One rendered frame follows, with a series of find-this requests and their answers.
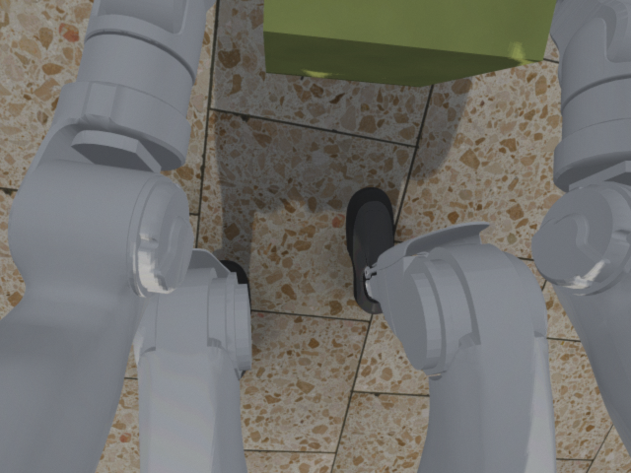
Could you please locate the left robot forearm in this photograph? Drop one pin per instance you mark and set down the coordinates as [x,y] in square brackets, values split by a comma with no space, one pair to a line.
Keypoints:
[128,106]

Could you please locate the left robot shin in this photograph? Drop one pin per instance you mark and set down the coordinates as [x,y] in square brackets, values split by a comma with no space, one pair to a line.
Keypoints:
[145,336]

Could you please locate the carton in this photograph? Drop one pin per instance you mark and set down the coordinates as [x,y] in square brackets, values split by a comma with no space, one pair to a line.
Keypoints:
[413,43]

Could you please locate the robot shin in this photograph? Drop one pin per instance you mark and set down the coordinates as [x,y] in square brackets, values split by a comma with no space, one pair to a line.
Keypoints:
[145,336]
[393,262]

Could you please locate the robot right upper arm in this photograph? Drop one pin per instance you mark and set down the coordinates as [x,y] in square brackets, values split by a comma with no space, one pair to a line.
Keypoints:
[583,248]

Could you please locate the robot left upper arm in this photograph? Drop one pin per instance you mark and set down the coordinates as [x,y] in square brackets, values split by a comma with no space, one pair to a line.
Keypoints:
[93,244]

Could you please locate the right robot forearm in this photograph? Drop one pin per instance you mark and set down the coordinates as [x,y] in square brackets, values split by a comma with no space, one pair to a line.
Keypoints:
[594,72]

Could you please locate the right robot shin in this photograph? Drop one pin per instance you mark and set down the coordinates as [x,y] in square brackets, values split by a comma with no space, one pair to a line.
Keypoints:
[393,262]

